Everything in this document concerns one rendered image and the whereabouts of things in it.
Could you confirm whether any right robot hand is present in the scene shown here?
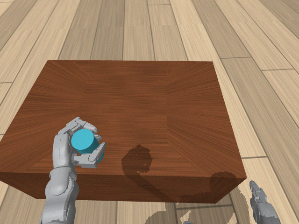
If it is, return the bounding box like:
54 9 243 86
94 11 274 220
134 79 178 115
249 181 281 224

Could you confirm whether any can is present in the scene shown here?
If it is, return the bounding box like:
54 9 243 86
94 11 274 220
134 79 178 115
71 129 104 162

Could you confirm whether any left robot hand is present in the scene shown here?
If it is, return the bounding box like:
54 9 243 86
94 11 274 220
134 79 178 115
52 117 106 170

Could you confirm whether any left robot arm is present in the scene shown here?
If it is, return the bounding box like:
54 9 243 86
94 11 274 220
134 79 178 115
39 166 79 224

